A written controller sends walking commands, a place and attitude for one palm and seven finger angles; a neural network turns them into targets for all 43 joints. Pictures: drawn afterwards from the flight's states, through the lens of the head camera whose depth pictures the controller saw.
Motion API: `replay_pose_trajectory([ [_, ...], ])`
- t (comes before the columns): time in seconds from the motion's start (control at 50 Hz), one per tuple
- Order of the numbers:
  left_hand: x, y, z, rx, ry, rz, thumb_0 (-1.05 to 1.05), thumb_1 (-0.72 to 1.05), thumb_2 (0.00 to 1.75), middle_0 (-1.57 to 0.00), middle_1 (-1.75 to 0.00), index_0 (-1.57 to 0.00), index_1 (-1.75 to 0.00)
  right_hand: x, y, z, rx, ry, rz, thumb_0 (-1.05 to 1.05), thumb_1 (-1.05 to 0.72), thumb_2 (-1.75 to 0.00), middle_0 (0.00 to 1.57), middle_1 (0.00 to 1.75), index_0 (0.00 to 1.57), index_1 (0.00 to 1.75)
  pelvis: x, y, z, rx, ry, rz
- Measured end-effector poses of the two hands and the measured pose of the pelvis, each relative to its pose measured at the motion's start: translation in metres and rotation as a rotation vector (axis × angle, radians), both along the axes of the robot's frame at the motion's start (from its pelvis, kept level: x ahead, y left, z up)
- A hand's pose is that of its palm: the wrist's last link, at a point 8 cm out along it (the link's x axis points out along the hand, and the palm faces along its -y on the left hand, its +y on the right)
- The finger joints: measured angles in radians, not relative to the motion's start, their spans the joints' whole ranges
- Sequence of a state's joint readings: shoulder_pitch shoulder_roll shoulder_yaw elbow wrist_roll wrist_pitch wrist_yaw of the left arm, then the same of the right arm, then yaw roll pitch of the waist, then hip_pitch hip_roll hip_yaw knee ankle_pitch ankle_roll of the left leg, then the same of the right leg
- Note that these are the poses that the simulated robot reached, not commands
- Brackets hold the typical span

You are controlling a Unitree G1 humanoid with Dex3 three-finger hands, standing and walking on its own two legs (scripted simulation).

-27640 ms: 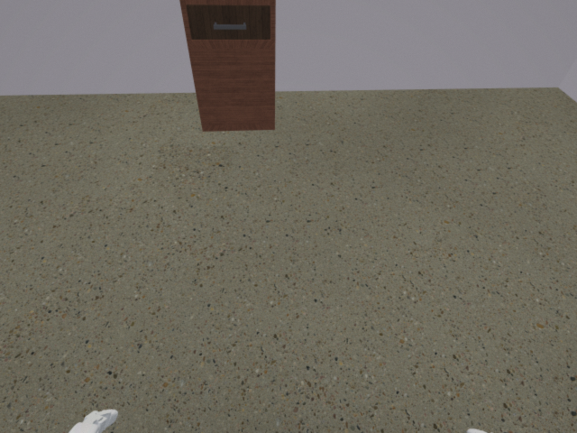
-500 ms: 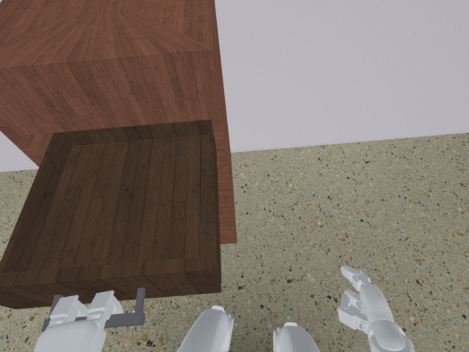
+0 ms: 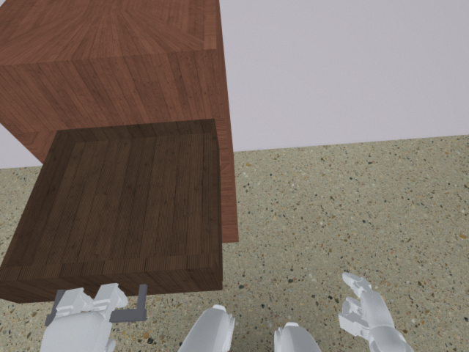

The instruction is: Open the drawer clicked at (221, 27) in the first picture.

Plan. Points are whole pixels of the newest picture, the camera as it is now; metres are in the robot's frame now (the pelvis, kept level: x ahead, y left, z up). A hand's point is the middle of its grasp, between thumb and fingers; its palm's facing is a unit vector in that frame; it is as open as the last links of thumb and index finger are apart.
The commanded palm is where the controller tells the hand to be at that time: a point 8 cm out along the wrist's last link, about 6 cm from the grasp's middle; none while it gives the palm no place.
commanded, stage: open the thumb to release the handle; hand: left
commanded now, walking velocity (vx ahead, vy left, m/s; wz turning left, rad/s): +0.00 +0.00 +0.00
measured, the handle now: (99, 305) +0.18 +0.26 -0.02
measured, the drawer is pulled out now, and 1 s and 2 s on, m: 0.30 0.30 0.30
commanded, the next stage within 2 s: lift the hand off the handle in 0.16 s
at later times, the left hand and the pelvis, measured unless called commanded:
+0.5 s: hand (94, 343) +0.13 +0.25 -0.05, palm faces -0.09 -0.09 -0.99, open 13.8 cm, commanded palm +0.12 +0.25 +0.00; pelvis -0.01 +0.00 +0.00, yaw +0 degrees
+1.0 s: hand (85, 341) +0.13 +0.26 -0.02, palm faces -0.11 -0.10 -0.99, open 13.4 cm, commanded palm +0.13 +0.25 +0.04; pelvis -0.01 +0.00 +0.02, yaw +0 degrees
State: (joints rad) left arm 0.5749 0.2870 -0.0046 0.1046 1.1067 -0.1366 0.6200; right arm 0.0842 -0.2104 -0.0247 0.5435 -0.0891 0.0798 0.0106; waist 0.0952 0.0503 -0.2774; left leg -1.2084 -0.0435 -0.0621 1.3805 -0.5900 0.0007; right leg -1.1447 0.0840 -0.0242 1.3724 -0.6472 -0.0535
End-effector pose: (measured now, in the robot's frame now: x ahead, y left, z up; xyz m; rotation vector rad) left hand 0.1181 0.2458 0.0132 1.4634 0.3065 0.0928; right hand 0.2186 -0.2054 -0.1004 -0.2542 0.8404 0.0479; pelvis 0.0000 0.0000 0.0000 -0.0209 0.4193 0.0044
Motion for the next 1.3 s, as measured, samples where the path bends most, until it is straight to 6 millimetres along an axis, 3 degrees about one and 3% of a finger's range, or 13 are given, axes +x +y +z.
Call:
replay_pose_trajectory([
  [0.16, -0.001, 0.001, -0.001, 0.007, -0.002, -0.024, 0.00, -0.22, 0.41, -0.32, -1.23, -0.34, -1.23, -0.005, -0.007, 0.005, -0.019, -0.010, -0.006, 0.01, -0.90, -0.90, 0.20, 0.30, 0.20, 0.30, -0.003, -0.001, 0.001, -0.003, -0.008, 0.000],
  [0.32, -0.002, 0.002, -0.002, 0.006, -0.017, -0.024, 0.00, -0.43, 0.32, -0.31, -1.21, -0.32, -1.21, -0.006, -0.010, 0.006, -0.021, -0.019, -0.017, 0.01, -0.90, -0.90, 0.20, 0.30, 0.20, 0.30, -0.006, -0.001, 0.000, 0.000, -0.011, -0.006],
  [0.68, -0.002, 0.005, -0.003, 0.023, -0.034, -0.019, 0.00, -0.49, 0.30, -0.31, -1.20, -0.34, -1.20, -0.015, -0.004, -0.004, -0.006, 0.009, -0.019, 0.01, -0.90, -0.90, 0.20, 0.30, 0.20, 0.30, -0.012, -0.001, -0.002, -0.006, -0.011, 0.001],
  [1.04, -0.001, 0.009, 0.024, 0.008, -0.017, 0.002, 0.00, -0.49, 0.30, -0.32, -1.20, -0.40, -1.21, -0.017, -0.018, 0.034, -0.033, -0.033, -0.059, 0.01, -0.90, -0.90, 0.20, 0.30, 0.20, 0.30, -0.005, 0.001, 0.023, -0.010, -0.065, 0.003],
  [1.3, -0.003, 0.016, 0.043, 0.005, -0.030, -0.002, 0.00, -0.49, 0.30, -0.32, -1.20, -0.39, -1.21, -0.007, -0.008, 0.050, -0.017, -0.054, -0.045, 0.01, -0.90, -0.90, 0.20, 0.30, 0.20, 0.30, 0.000, 0.006, 0.034, -0.013, -0.091, 0.005],
])
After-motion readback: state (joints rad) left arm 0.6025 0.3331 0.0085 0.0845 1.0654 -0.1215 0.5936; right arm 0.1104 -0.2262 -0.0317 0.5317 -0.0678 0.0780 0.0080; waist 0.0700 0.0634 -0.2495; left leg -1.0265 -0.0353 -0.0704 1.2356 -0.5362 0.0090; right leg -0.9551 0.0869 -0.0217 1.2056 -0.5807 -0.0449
